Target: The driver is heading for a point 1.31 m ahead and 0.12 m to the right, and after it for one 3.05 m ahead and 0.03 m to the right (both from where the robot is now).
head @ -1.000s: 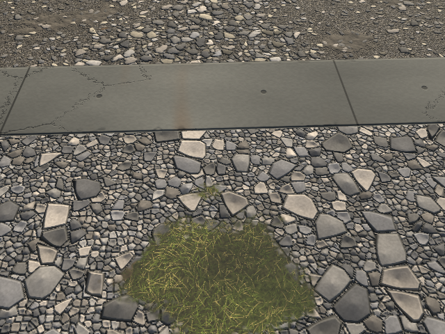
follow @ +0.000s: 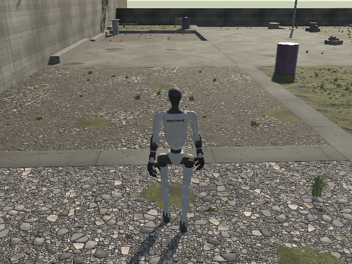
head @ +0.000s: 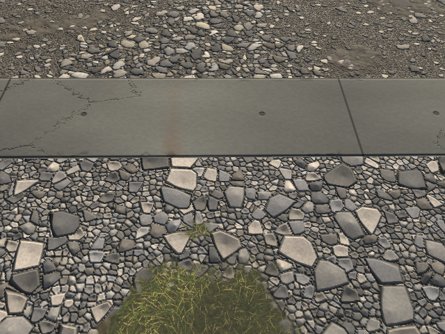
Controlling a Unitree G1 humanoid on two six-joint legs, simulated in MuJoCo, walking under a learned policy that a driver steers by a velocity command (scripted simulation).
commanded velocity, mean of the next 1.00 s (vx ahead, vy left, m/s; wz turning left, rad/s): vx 0.42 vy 0.00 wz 0.00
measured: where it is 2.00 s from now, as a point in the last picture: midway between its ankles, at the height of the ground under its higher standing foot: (217, 148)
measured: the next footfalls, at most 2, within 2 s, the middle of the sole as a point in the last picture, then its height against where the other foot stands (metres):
left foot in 0.74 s outside the picture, level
right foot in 1.26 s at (229, 249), level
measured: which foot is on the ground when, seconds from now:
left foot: down 0.00-0.42, up 0.44-0.72, down 0.74-1.00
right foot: down 0.00-0.76, up 0.78-1.00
